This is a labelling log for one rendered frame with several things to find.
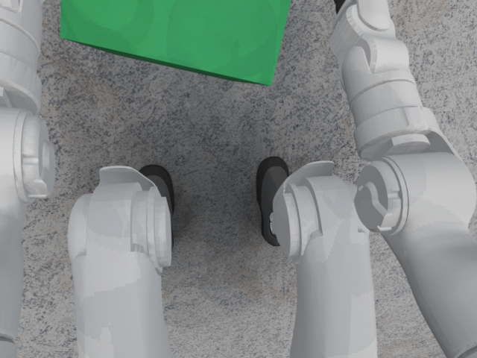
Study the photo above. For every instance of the right robot shin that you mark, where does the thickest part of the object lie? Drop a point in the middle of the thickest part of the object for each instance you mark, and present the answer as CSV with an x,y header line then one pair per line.
x,y
314,169

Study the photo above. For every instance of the robot right forearm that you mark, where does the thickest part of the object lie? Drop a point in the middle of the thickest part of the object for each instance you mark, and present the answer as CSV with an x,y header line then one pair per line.
x,y
382,93

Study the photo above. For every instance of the left robot upper arm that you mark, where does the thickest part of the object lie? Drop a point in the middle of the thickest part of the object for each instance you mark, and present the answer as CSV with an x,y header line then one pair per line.
x,y
27,171

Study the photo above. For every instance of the robot left forearm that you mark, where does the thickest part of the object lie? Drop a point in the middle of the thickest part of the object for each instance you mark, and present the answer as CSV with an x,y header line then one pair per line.
x,y
20,43

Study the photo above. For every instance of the right robot upper arm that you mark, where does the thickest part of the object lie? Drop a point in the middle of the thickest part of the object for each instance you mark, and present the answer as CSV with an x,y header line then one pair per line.
x,y
422,205

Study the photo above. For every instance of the carton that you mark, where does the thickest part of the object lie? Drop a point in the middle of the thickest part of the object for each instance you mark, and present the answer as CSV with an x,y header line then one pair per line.
x,y
236,40

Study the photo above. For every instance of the robot left foot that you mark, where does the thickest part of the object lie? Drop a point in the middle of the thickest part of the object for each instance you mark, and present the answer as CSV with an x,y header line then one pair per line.
x,y
162,179

